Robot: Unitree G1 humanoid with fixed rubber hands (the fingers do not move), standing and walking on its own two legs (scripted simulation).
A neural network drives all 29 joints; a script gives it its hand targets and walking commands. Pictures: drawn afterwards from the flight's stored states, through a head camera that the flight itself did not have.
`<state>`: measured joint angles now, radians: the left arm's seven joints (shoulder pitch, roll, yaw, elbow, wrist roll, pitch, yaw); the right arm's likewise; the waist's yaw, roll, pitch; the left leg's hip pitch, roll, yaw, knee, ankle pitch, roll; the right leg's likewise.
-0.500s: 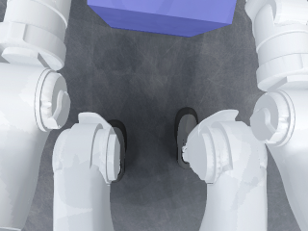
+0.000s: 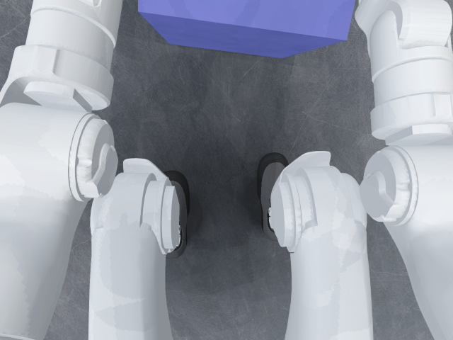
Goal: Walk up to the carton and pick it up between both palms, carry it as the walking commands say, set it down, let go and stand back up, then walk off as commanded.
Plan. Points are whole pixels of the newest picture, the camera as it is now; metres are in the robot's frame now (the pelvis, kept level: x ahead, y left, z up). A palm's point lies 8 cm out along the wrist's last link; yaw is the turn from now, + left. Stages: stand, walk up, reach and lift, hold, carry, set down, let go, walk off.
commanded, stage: reach and lift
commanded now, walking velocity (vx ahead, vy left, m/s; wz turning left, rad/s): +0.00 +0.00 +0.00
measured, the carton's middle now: out of the picture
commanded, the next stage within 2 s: none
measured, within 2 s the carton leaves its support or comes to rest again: neither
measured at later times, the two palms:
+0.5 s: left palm out of the picture +0.59 +0.11 -0.10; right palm out of the picture +0.55 -0.19 -0.10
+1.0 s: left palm out of the picture +0.57 +0.11 -0.03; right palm out of the picture +0.53 -0.19 -0.03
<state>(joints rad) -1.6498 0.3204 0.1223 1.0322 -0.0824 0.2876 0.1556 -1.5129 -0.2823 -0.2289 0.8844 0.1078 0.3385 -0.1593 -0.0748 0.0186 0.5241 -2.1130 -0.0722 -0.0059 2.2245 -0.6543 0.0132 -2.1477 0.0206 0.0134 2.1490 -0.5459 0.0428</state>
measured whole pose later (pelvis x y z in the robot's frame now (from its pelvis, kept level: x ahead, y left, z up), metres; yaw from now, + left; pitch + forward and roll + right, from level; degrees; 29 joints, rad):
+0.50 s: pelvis -0.01 +0.00 +0.04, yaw +0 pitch +31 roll -2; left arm -1.61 0.28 0.27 0.84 0.03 0.38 0.11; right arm -1.50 -0.22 -0.34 0.69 -0.01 0.44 -0.15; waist -0.06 0.02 0.52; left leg -2.02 -0.07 -0.02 2.10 -0.62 0.01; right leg -2.05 0.02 0.01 2.02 -0.52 0.04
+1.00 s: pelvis -0.02 +0.00 +0.08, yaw +0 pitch +29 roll -2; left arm -1.55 0.21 0.36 0.73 0.10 0.42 0.09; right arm -1.46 -0.17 -0.40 0.60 -0.08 0.49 -0.11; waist -0.06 0.03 0.52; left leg -1.88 -0.07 -0.01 1.94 -0.56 0.01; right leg -1.91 0.03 0.03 1.87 -0.46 0.05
